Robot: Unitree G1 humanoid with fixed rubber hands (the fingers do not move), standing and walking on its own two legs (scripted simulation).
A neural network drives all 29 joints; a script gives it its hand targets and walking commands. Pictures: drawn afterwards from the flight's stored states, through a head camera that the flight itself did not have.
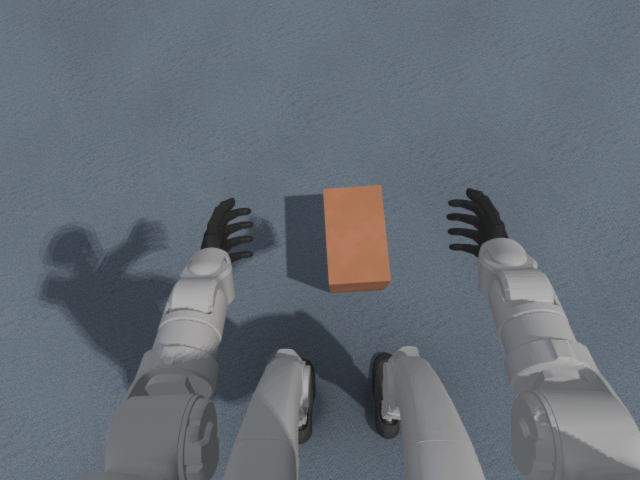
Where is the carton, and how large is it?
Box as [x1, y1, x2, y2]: [323, 185, 390, 292]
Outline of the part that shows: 380,185 323,189 328,278 330,292 383,289 390,281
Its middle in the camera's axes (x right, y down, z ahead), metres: +0.09 +0.01 +1.04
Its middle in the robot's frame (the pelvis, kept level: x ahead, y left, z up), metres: +0.51 -0.03 -0.61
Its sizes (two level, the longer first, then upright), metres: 0.247 0.149 0.169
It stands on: the floor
